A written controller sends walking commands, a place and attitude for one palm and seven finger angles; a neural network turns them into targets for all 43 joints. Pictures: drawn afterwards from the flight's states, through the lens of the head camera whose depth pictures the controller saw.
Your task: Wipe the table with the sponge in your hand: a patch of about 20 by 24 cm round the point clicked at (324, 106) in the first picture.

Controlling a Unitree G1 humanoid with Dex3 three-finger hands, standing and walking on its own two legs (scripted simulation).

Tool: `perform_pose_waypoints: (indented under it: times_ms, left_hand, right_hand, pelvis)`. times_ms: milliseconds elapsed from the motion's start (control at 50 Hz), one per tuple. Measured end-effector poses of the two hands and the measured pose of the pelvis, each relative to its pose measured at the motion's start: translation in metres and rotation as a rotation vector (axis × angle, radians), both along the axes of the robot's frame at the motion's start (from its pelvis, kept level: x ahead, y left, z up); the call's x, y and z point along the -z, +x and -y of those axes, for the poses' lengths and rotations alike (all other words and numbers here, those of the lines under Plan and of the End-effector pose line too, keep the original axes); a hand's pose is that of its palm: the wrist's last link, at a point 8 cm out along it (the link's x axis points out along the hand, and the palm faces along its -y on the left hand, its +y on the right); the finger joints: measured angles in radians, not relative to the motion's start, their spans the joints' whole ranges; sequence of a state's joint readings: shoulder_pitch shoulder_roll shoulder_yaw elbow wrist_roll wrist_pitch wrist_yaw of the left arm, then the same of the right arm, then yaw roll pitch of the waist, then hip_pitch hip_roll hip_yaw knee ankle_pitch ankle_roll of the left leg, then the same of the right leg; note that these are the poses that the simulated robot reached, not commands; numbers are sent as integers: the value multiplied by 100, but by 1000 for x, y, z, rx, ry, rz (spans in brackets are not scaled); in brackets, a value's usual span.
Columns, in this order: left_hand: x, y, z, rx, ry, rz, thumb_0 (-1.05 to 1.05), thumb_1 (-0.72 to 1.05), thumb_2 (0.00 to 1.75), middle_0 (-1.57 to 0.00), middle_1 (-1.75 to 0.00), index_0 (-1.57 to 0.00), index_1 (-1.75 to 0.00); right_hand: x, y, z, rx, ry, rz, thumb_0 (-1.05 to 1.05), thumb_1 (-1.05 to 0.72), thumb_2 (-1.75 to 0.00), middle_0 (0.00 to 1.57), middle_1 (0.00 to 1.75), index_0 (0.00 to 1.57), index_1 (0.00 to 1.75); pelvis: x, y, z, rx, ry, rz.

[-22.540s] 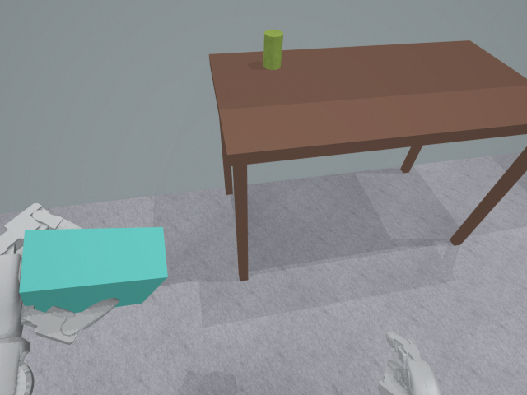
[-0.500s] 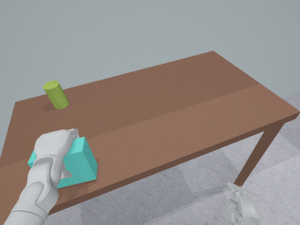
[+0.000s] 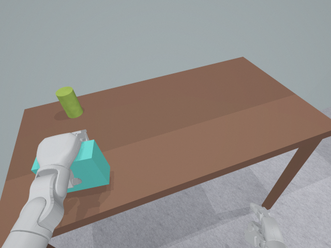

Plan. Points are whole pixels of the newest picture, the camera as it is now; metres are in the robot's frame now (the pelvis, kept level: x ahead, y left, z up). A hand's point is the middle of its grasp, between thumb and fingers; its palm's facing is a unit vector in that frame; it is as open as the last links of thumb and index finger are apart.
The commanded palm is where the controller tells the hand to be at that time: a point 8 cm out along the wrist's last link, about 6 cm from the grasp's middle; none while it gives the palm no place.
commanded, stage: move the sponge above the wiping area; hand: left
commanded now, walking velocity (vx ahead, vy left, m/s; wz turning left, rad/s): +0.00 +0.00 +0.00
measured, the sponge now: (79, 172) +0.27 +0.29 +0.03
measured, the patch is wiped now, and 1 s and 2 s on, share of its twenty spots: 0.00 0.00 0.00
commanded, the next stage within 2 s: none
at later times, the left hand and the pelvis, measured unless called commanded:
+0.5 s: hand (61, 159) +0.26 +0.30 +0.09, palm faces +0.11 -0.05 -0.99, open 10.0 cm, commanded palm +0.23 +0.29 +0.15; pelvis -0.01 +0.00 +0.00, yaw +0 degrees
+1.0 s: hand (54, 158) +0.26 +0.32 +0.10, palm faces +0.10 -0.03 -0.99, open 10.0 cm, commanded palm +0.23 +0.29 +0.15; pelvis -0.01 -0.01 +0.00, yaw +0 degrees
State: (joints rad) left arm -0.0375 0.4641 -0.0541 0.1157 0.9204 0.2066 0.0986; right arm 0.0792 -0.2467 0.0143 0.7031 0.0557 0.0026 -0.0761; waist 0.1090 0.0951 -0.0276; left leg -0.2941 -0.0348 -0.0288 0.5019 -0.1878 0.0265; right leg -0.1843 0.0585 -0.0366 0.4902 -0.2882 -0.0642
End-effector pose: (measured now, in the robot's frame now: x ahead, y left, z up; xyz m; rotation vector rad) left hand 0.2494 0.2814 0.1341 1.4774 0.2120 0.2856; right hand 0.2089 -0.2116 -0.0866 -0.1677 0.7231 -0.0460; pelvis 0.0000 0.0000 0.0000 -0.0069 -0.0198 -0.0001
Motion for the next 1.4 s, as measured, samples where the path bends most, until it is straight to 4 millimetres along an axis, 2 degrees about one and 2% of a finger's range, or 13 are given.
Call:
perform_pose_waypoints:
  times_ms: [80,160,280,380,500,600,720,820,940,1040,1220,1300,1400]
  left_hand:
    - [-12,0,-18,-140,-2,53,-1,-50,104,-73,-134,-75,-133]
    - [-3,-4,-25,-231,-16,-38,-1,-49,104,-73,-134,-74,-133]
    - [24,-8,0,-94,-67,-171,-1,-49,103,-73,-134,-74,-133]
    - [13,-11,16,27,-29,-66,-1,-49,103,-73,-134,-75,-132]
    - [-12,-11,-13,-145,7,42,-1,-49,104,-74,-134,-75,-132]
    - [-8,-14,-28,-263,-9,-55,-1,-49,104,-73,-134,-74,-133]
    - [20,-20,0,-96,-61,-188,-1,-49,103,-73,-134,-74,-133]
    - [17,-21,22,48,-31,-99,-1,-49,104,-74,-134,-75,-133]
    - [-13,-13,-7,-118,18,52,0,-49,103,-74,-134,-75,-132]
    - [-17,-10,-29,-280,10,-28,-1,-49,103,-73,-134,-75,-133]
    - [24,-14,22,15,-65,-190,-1,-49,103,-73,-135,-75,-133]
    - [12,-14,25,58,-16,-61,-1,-49,103,-74,-134,-75,-133]
    - [-18,-12,-7,-122,13,80,-1,-49,103,-74,-134,-75,-133]
  right_hand:
    - [1,1,-8,-11,32,-13,1,-90,-90,20,30,20,30]
    - [-2,5,-13,-18,50,-5,1,-90,-90,21,30,20,30]
    - [-10,12,-17,-31,26,39,1,-90,-90,21,30,20,30]
    - [-13,13,-19,-47,11,50,1,-90,-90,21,30,20,30]
    - [-8,9,-19,-51,37,13,1,-90,-90,21,30,20,30]
    - [-8,7,-13,-40,47,10,1,-90,-90,21,30,20,30]
    - [-10,5,-3,-26,13,36,1,-90,-90,21,30,20,30]
    - [-9,0,2,-23,-13,29,1,-90,-90,20,30,20,30]
    - [-2,-6,5,-10,14,-11,1,-90,-90,20,30,20,30]
    - [-2,-6,9,5,34,-11,1,-90,-90,21,30,20,30]
    - [-9,0,13,6,-4,39,1,-90,-90,20,30,20,30]
    - [-7,-1,10,-5,-13,22,1,-90,-90,20,30,20,30]
    - [-4,1,6,-9,18,-2,1,-90,-90,20,30,20,30]
  pelvis:
    - [-1,-1,-3,2,1,-2]
    - [-1,-2,-6,-4,1,1]
    - [0,-3,-8,-11,-2,14]
    - [0,-3,-7,-2,-2,24]
    - [-1,-5,-3,3,1,25]
    - [-2,-6,-1,-6,1,23]
    - [-1,-7,0,-9,-2,31]
    - [-1,-8,3,1,-2,37]
    - [-2,-9,8,9,2,31]
    - [-2,-8,9,0,3,25]
    - [-1,-5,6,1,2,30]
    - [-1,-4,7,12,2,30]
    - [-2,-4,8,15,3,26]
